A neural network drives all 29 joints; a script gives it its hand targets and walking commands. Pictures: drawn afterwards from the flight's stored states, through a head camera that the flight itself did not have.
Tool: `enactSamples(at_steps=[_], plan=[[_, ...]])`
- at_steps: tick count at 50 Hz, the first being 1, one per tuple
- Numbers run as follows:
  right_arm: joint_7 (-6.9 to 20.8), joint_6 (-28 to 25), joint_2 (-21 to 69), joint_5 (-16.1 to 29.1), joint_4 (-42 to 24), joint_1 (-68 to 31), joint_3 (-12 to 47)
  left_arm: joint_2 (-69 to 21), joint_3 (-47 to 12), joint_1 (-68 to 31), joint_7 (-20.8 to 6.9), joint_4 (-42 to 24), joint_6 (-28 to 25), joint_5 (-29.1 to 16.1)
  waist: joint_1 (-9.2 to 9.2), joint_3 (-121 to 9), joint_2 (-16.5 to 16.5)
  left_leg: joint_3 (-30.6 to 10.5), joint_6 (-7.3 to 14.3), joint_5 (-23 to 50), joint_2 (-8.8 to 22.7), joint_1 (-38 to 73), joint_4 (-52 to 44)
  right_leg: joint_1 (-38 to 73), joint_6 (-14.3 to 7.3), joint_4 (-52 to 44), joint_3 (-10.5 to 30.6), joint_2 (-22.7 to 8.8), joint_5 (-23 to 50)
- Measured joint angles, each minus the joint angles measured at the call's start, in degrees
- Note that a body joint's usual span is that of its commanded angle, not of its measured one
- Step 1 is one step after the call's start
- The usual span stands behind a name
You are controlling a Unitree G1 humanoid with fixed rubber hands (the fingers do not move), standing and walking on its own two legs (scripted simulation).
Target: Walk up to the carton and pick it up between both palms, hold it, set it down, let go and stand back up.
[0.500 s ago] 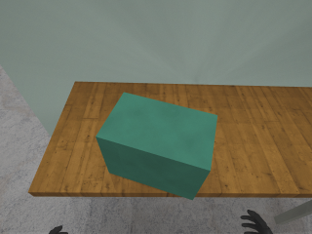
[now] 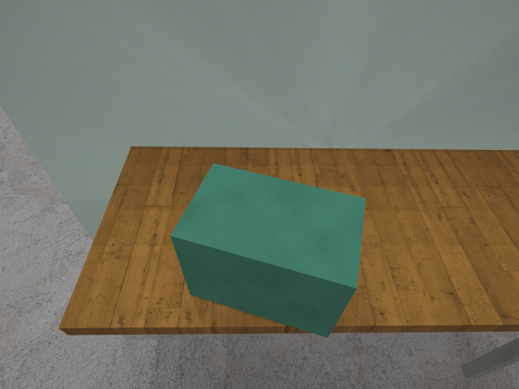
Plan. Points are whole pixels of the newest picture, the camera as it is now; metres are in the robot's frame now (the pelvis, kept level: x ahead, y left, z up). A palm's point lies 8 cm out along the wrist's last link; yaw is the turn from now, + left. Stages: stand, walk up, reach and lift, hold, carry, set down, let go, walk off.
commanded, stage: walk up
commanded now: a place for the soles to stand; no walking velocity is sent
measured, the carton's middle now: (270, 250) +0.36 -0.01 -0.03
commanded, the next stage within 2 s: reach and lift in 1.24 s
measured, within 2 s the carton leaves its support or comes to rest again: neither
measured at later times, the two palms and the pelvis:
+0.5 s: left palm out of the picture +0.07 +0.36 -0.14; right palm out of the picture +0.05 -0.27 -0.13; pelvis -0.03 +0.04 -0.03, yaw +0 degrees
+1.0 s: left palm out of the picture +0.05 +0.33 -0.13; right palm out of the picture +0.05 -0.24 -0.11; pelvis -0.03 +0.05 +0.00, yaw -3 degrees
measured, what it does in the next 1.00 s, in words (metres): shifts its weight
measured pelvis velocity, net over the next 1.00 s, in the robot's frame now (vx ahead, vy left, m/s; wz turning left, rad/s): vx -0.03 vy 0.05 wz -0.04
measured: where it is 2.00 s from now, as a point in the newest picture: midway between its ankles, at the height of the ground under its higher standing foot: outside the picture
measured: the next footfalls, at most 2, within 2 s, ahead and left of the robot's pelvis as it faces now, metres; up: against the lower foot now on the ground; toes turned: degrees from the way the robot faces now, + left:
none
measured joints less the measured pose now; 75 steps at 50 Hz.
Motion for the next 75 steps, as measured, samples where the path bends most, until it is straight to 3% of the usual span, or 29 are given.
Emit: enactSamples(at_steps=[11,16,18,20,22,25,28,30,32,38,47,62,63,66,69,72,75], plan=[[0.84,2.07,-1.25,-1.25,-3.32,-0.17,-1.61,-0.69,0.40,0.83,1.71,-4.12,0.29,0.41,-0.01,1.70,1.15,-0.02,0.38,-1.38,0.08,-3.74,5.36,-4.19,0.02,6.57,0.21,-0.18,-2.21],[1.54,4.22,-3.62,-2.61,-7.32,1.16,-3.04,-0.15,1.21,0.82,2.75,-7.48,1.56,1.35,0.46,2.57,2.50,-1.71,0.07,-14.46,0.05,-8.42,19.48,-7.27,0.00,13.32,0.54,-0.26,-5.32],[1.58,4.09,-4.04,-2.96,-8.85,2.14,-3.70,0.67,1.36,0.72,3.00,-8.72,1.81,1.53,0.01,2.95,1.99,-1.62,0.34,-12.09,0.16,-7.74,19.34,-8.64,0.78,16.63,0.75,-1.12,-6.96],[1.52,3.20,-3.91,-2.90,-9.90,2.84,-3.85,1.89,1.38,0.00,2.68,-9.80,2.39,1.12,-0.20,3.94,0.21,-0.51,1.26,-8.17,-1.32,-8.04,19.69,-11.12,-0.65,22.68,2.19,-2.29,-10.62],[1.41,2.96,-3.41,-3.08,-10.92,3.04,-3.43,2.74,1.48,-0.37,2.93,-10.44,3.11,0.41,-0.85,4.39,-0.60,-0.23,2.42,-10.08,-2.02,-8.53,20.31,-14.02,-2.39,30.36,6.05,-0.01,-17.29],[0.67,3.17,-1.87,-2.78,-12.36,2.55,-2.28,3.91,1.45,0.00,3.09,-10.57,2.95,0.12,-1.18,4.92,-2.24,1.00,2.93,-9.55,-2.60,-7.97,18.44,-15.99,-3.76,35.75,8.49,2.28,-19.72],[0.11,3.01,-0.81,-2.25,-13.39,1.91,-1.02,3.87,0.89,1.54,2.62,-10.11,2.49,0.07,-0.88,4.44,-2.44,2.60,2.92,-8.52,-2.37,-7.57,16.74,-13.91,-4.27,29.01,7.20,2.22,-18.73],[-0.05,2.70,-0.39,-1.77,-13.41,1.30,-0.16,3.29,0.57,2.48,2.23,-9.25,2.14,0.32,-0.51,4.32,-1.66,3.37,2.68,-8.34,-1.67,-7.29,16.40,-10.75,-4.34,20.11,6.31,2.32,-11.33],[0.13,2.48,-0.11,-0.74,-12.20,0.94,0.29,1.98,0.13,2.84,1.70,-8.01,1.95,0.60,-0.55,4.53,0.37,2.72,2.10,-7.69,-0.59,-5.92,14.85,-8.49,-2.50,15.82,5.74,3.32,-5.45],[1.06,1.29,0.68,0.02,-8.20,1.90,0.55,-0.09,-0.94,3.60,0.46,-6.09,0.57,-0.04,0.17,1.56,1.28,2.96,2.55,-3.38,-1.03,-2.51,6.29,-5.39,-0.74,7.64,5.95,2.90,-2.03],[0.72,0.23,0.51,-0.24,-4.66,0.97,0.00,-0.44,-1.04,2.02,0.72,-4.25,-0.18,0.14,0.23,-0.40,-0.06,2.69,2.45,-0.83,-1.75,-0.64,1.35,-4.15,-0.78,4.28,5.61,2.30,-0.39],[0.25,-0.11,-0.06,-0.45,-2.73,0.32,-0.05,-0.67,-0.87,1.11,0.66,-2.80,-0.43,0.03,-0.23,-0.87,-0.14,1.68,1.85,-0.65,-1.41,-0.37,0.88,-3.19,-1.27,2.87,4.64,2.76,-0.01],[0.32,-0.46,0.15,-1.17,-2.52,0.26,-0.63,-0.63,-0.97,1.14,0.74,-3.51,0.81,-0.24,-0.23,-0.98,-0.10,1.64,1.67,-1.21,-1.35,-0.89,1.46,-3.68,-1.55,3.45,4.57,2.82,-0.64],[1.79,-2.20,1.72,-5.18,-4.08,-1.88,-5.57,0.45,-1.65,-1.79,1.55,-12.20,14.08,-1.37,0.09,1.75,-0.75,1.65,1.09,-5.52,-1.23,-4.78,8.43,-7.88,-3.45,11.16,3.89,2.55,-4.05],[2.62,-1.76,2.10,-4.79,-9.17,-3.92,-6.16,0.93,-0.38,-5.38,0.65,-21.60,23.54,0.41,-0.17,5.95,-0.87,1.31,1.22,-6.48,-0.44,-7.67,16.09,-10.31,-1.89,18.74,3.46,3.04,-7.26],[2.58,-0.83,2.35,-2.56,-14.64,-4.34,-4.72,0.26,1.28,-7.09,0.24,-30.68,28.66,2.50,-0.46,8.43,-1.67,1.51,1.24,-9.56,-0.09,-8.12,20.22,-10.70,-1.80,22.49,3.73,3.29,-9.38],[2.35,-0.63,2.25,-0.66,-18.60,-3.36,-2.65,-1.30,2.06,-6.95,0.08,-36.29,30.14,3.88,-1.41,8.58,-1.86,1.36,1.08,-10.34,0.40,-7.33,20.71,-9.41,-1.76,21.78,3.67,3.78,-9.49]])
